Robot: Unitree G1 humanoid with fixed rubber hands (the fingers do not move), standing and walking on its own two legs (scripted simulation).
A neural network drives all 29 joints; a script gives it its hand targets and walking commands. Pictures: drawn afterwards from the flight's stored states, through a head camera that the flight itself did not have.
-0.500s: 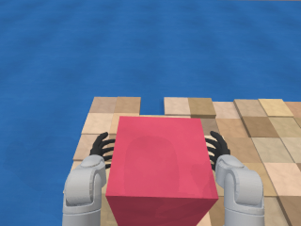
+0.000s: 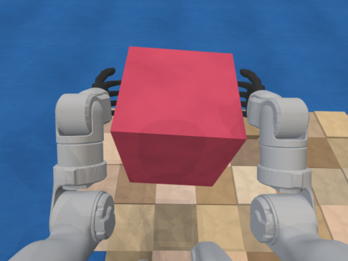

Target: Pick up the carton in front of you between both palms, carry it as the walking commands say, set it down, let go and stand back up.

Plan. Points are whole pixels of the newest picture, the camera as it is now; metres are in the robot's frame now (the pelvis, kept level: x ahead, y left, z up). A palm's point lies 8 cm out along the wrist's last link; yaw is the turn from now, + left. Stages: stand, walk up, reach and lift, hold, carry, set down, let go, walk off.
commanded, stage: carry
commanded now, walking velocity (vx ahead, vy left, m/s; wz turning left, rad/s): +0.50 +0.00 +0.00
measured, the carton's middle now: (175, 124) +0.39 -0.02 +0.08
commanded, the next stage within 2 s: none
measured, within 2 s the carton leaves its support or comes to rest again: neither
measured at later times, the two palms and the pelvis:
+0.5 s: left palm (127, 45) +0.70 +0.10 +0.09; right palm (220, 40) +0.72 -0.20 +0.08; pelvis +0.33 -0.06 -0.02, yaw +0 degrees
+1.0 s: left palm out of the picture +1.03 +0.04 +0.12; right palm out of the picture +1.00 -0.26 +0.13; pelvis +0.66 -0.07 +0.00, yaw -2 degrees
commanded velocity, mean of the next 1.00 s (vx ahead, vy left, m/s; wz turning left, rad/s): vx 0.50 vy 0.00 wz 0.00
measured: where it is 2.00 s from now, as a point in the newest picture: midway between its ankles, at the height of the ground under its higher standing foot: (177, 137)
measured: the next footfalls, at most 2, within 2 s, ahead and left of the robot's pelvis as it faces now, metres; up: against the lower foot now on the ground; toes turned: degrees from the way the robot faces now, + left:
right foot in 0.26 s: +0.36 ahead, -0.12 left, -0.03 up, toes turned -5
left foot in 0.68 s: +0.65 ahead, +0.03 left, +0.00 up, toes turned +3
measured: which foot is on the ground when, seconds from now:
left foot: down 0.00-0.28, up 0.30-0.66, down 0.68-1.00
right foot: up 0.00-0.24, down 0.26-0.70, up 0.72-1.00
